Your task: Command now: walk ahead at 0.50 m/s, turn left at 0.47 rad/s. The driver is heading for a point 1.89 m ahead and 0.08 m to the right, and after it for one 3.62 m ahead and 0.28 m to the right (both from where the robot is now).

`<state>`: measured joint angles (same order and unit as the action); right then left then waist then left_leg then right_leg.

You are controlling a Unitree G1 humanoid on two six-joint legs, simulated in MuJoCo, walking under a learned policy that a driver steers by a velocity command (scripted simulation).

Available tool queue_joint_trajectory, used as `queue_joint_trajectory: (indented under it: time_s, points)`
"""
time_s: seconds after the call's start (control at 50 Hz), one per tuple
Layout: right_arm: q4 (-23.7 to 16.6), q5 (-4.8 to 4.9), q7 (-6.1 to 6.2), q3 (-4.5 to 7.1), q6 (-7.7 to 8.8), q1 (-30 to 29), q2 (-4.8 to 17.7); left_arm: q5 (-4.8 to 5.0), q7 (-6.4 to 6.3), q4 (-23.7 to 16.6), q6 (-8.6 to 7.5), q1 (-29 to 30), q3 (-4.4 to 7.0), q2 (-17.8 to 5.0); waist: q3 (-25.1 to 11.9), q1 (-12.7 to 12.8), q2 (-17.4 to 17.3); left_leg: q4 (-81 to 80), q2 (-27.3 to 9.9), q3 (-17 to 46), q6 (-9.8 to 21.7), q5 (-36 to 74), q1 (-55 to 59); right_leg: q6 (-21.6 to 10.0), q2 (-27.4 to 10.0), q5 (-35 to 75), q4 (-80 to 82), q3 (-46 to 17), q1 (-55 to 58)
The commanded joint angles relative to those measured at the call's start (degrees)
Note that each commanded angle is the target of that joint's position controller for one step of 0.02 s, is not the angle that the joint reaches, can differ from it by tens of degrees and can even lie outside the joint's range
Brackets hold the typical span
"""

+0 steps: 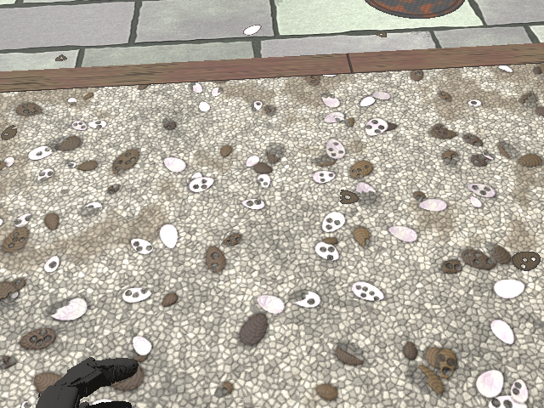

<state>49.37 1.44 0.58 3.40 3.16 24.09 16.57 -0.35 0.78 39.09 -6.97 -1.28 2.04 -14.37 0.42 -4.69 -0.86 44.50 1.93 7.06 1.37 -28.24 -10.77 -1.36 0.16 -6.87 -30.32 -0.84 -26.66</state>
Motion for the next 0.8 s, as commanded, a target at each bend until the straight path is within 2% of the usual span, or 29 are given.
queue_joint_trajectory:
  time_s: [0.02, 0.04, 0.06, 0.1, 0.12, 0.18, 0.28, 0.34, 0.38, 0.4, 0.42, 0.44, 0.46, 0.48, 0.5, 0.52, 0.54, 0.56, 0.58, 0.62, 0.66, 0.72, 0.8]
  points:
    - [-6.8, 1.28, 0.03, 1.07, 1.72, -1.3, 7.5, 0.22, -0.67, 1.0, 0.63, -19.3, 3.58, -9.5, -12.7, 10.7, 10.5, 29.8, -3.8, 1.0, 0.1, -0.6, -36.9, -12.1, -23.1, -13.8, 11.6, -32.7, 41.8]
    - [-7.3, 0.77, 0.12, 1.27, 1.35, -4.3, 7.4, 0.06, -0.65, 1.0, 0.76, -15.9, 2.93, -7.9, -8.1, 9.5, 6.8, 28.9, -5.9, -0.4, -0.2, 4.3, -35.2, -10.3, -20.4, -8.6, 12.8, -24.8, 34.3]
    - [-7.9, 0.17, 0.08, 1.44, 0.95, -5.9, 6.7, -0.09, -0.46, 1.2, 0.87, -13.1, 2.47, -6.4, -4.6, 8.0, 6.2, 26.4, -7.2, -0.7, -0.5, 7.2, -33.5, -9.7, -18.0, -4.3, 14.7, -19.7, 28.2]
    - [-8.6, 0.36, -0.43, 1.48, -0.34, -5.6, 4.5, -0.43, -0.34, 1.8, 0.57, -10.4, 2.38, -5.6, -1.5, 5.4, 8.1, 23.4, -9.2, -1.1, -0.8, 10.3, -29.2, -9.0, -15.7, 0.0, 18.5, -12.4, 20.8]
    - [-8.9, 0.3, -0.57, 1.19, -0.78, -5.9, 3.1, -0.3, -0.22, 2.5, 0.21, -10.7, 2.6, -5.9, -1.0, 5.1, 7.5, 22.2, -9.3, -1.5, -1.0, 11.0, -28.3, -9.7, -15.5, 2.3, 19.9, -10.5, 19.0]
    - [-10.5, -0.5, -0.69, 0.64, -1.12, -8.6, 1.6, -0.1, -0.12, 4.5, -0.39, -12.1, 3.43, -8.0, 0.1, 4.6, 4.7, 14.3, -9.0, -0.9, -1.5, 15.7, -29.1, -11.3, -15.7, 7.9, 22.1, -5.9, 18.4]
    - [-12.8, -0.63, -2.31, -0.48, 0.03, -17.8, 0.9, 1.09, -0.44, 6.7, 0.54, -13.9, 3.96, -10.5, 2.1, 7.0, 3.8, -3.6, -7.6, -5.4, -0.7, 27.2, -24.6, -9.7, -13.6, 8.6, 22.6, 1.4, 18.8]
    - [-14.8, -0.35, -2.85, -0.49, 0.24, -22.6, 2.0, 1.98, -0.38, 8.9, 1.38, -17.3, 4.33, -12.2, 3.1, 8.2, 4.4, -8.7, -6.8, -6.6, 0.5, 25.1, -24.1, -8.9, -15.6, 7.7, 21.0, 0.9, 23.1]
    - [-15.6, -0.4, -3.05, -0.16, 0.39, -23.4, 3.2, 2.35, -0.47, 10.0, 2.11, -18.1, 4.54, -13.1, 3.0, 7.5, 5.3, -11.3, -5.8, -7.6, 2.0, 21.2, -22.6, -8.0, -17.0, 11.1, 18.4, 0.7, 26.3]
    - [-15.2, -0.55, -3.04, 0.31, 0.47, -21.4, 4.1, 2.44, -0.56, 10.3, 2.47, -17.6, 4.57, -13.6, 1.7, 5.8, 5.8, -13.0, -4.5, -8.9, 3.0, 20.3, -18.4, -7.2, -16.8, 17.4, 15.2, 1.4, 26.8]
    - [-13.6, -0.87, -2.86, 1.29, 0.5, -15.9, 5.5, 2.57, -0.69, 10.6, 2.78, -16.9, 4.36, -13.4, -1.6, 2.3, 5.4, -15.6, -2.4, -10.7, 4.3, 21.7, -9.5, -5.8, -15.0, 26.2, 8.1, 3.8, 26.0]
    - [-10.8, -0.94, -2.34, 2.95, 0.32, -7.3, 8.6, 2.03, -0.88, 10.7, 2.8, -17.9, 3.58, -11.5, -7.2, -1.3, 4.1, -15.1, -1.8, -10.4, 5.8, 23.1, 4.1, -3.9, -12.0, 28.1, -3.1, 6.5, 21.0]
    - [-9.5, -1.54, -1.36, 4.43, -0.1, 1.8, 14.0, 0.38, -0.9, 8.8, 2.39, -18.7, 2.07, -7.7, -15.2, -3.7, -5.1, -15.0, -14.6, 6.9, 10.8, 23.0, 22.3, -0.6, -7.5, 10.4, -23.8, 9.0, 5.3]
    - [-9.5, -1.36, -1.6, 4.27, -0.07, 1.9, 16.3, 0.41, -0.49, 8.3, 1.1, -23.0, 0.6, -3.5, -21.0, -0.2, -15.8, -23.9, -24.6, 32.5, 18.2, 14.5, 31.6, 1.3, 0.9, -26.7, -39.0, 2.1, -10.8]
    - [-9.7, -0.99, -1.89, 2.88, 0.32, 0.7, 11.2, 2.08, -0.11, 8.4, 0.37, -18.8, 2.11, -9.2, -17.3, -1.9, -9.0, -26.2, -23.4, 30.9, 16.3, 10.4, 28.7, 0.6, -2.1, -26.1, -44.6, -3.6, -16.9]
    - [-9.9, -0.94, -1.99, 2.24, 0.63, -2.7, 9.4, 2.89, 0.05, 6.9, -0.02, -14.8, 2.39, -10.2, -10.1, -0.9, -7.5, -26.8, -21.3, 22.4, 14.3, 13.5, 21.9, -0.3, -4.6, -21.0, -44.1, -2.5, -19.5]
    - [-10.2, -1.06, -2.12, 1.81, 0.76, -6.4, 7.8, 2.19, -0.37, 6.9, -0.02, -13.2, 2.3, -9.4, -6.8, 0.9, -3.9, -27.8, -18.8, 16.6, 13.1, 17.8, 14.8, -0.4, -6.8, -16.0, -41.1, -1.7, -17.6]
    - [-10.5, -1.46, -2.33, 1.36, 0.94, -9.0, 6.1, 1.33, -0.58, 7.1, 0.4, -13.0, 2.55, -9.1, -4.2, 2.8, -4.0, -29.7, -16.9, 12.4, 12.4, 22.3, 8.7, -0.2, -8.2, -12.7, -37.9, -2.0, -14.7]
    - [-10.6, -1.89, -2.33, 1.11, 1.25, -10.6, 4.8, 1.47, -0.44, 7.7, 1.22, -14.8, 2.53, -8.3, -3.9, 4.6, -5.0, -31.7, -16.1, 9.4, 12.1, 23.8, 5.1, 0.0, -9.3, -10.3, -36.6, -2.7, -11.1]
    - [-9.6, -1.87, -2.22, 1.4, 2.33, -11.0, 4.9, 1.72, -0.48, 8.4, 2.8, -15.9, 2.17, -6.2, -3.1, 5.9, -4.3, -34.9, -15.9, 5.2, 12.7, 26.6, 1.9, 0.8, -9.4, -7.4, -34.6, -2.8, -9.5]
    - [-8.2, -2.25, -1.74, 1.8, 3.01, -10.0, 5.7, 1.63, -0.76, 7.5, 3.61, -13.2, 2.1, -5.6, -0.8, 5.6, -2.8, -36.9, -16.0, 1.1, 12.5, 28.6, 1.5, 1.6, -9.2, -3.0, -30.7, -4.2, -12.4]
    - [-6.6, -2.4, -0.98, 2.03, 3.1, -8.5, 6.2, 1.5, -0.42, 6.4, 3.53, -9.5, 2.07, -5.1, 0.7, 4.4, -2.2, -37.9, -15.3, -4.8, 10.7, 30.2, 3.6, 1.9, -7.6, 6.1, -21.9, -5.6, -14.5]
    - [-4.9, -1.92, -0.25, 2.34, 2.91, -7.1, 7.3, 1.34, 0.77, 4.0, 3.23, -2.9, 1.37, -3.8, 3.2, 1.8, -1.9, -39.1, -15.3, -10.9, 8.8, 30.0, 5.8, 1.1, -6.1, 13.6, -10.8, -2.0, -12.9]
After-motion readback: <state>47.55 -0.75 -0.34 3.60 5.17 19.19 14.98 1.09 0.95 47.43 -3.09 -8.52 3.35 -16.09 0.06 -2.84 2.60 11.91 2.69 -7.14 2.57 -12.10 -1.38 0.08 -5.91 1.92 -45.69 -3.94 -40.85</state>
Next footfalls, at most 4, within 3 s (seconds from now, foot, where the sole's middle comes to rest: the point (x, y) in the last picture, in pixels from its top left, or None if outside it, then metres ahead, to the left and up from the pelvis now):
0.44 left None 0.36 0.18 -0.76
1.00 right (281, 321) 0.68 -0.04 -0.76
1.48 left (221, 229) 0.99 0.11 -0.76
1.98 right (320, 176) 1.17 -0.21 -0.76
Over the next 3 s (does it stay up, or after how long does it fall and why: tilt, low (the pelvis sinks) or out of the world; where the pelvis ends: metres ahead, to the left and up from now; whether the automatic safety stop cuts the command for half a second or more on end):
stays up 1.64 -0.16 -0.02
